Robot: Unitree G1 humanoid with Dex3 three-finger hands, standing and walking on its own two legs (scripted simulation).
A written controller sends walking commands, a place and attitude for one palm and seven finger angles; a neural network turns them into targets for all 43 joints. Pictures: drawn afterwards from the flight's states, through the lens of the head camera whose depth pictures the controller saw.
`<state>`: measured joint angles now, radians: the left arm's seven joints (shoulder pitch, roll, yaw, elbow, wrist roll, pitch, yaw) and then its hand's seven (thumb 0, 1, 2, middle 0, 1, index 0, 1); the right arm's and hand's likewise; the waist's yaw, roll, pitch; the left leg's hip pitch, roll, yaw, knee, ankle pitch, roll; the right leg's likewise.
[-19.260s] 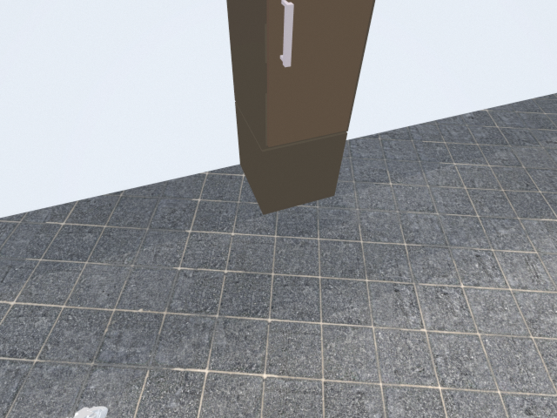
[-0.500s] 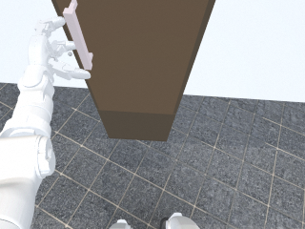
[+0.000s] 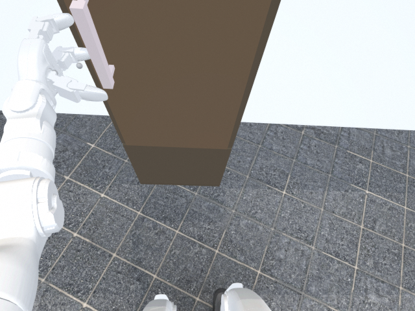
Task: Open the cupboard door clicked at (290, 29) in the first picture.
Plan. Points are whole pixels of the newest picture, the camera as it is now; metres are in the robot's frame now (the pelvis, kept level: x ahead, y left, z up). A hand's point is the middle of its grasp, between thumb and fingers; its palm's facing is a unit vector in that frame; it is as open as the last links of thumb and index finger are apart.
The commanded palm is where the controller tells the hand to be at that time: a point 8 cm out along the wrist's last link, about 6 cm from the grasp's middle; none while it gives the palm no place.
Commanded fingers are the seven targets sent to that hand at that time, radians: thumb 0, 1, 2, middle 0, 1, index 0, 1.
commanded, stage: move the hooked fingers beside the handle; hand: left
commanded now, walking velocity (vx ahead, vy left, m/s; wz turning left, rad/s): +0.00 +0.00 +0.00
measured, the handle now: (98, 44) +0.58 +0.18 +0.11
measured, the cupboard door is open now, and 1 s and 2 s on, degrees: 0 0 0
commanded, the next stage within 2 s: none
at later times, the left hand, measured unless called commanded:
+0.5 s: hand (73, 63) +0.53 +0.21 +0.12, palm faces -0.02 -1.00 -0.01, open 15.0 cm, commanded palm +0.52 +0.23 +0.12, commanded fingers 0.00 -0.50 0.30 -0.30 -1.20 -0.30 -1.20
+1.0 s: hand (66, 58) +0.54 +0.22 +0.12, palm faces -0.06 -1.00 -0.01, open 14.1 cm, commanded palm +0.53 +0.26 +0.12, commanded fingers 0.00 -0.50 0.30 -0.30 -1.20 -0.30 -1.20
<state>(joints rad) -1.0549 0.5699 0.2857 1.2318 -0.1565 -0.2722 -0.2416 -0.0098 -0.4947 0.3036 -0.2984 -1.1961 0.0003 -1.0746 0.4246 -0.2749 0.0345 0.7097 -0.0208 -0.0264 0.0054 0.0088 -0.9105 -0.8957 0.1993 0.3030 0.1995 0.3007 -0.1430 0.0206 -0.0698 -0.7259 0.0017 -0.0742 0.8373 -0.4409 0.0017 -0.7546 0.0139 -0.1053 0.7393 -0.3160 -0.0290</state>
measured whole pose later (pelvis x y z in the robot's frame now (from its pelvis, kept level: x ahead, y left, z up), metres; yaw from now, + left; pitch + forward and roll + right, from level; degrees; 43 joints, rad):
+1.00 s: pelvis +0.01 +0.01 +0.00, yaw -3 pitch +21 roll -3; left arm -1.04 0.72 0.44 1.24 -0.10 -0.25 -0.41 -0.01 -0.49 0.30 -0.31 -1.21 -0.26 -1.22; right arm 0.44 -0.28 0.05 0.62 -0.01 0.05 -0.02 0.01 -0.91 -0.90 0.20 0.30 0.20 0.30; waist -0.19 0.02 -0.08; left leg -0.76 0.02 -0.03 0.84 -0.46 0.02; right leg -0.79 0.04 -0.06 0.73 -0.31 -0.02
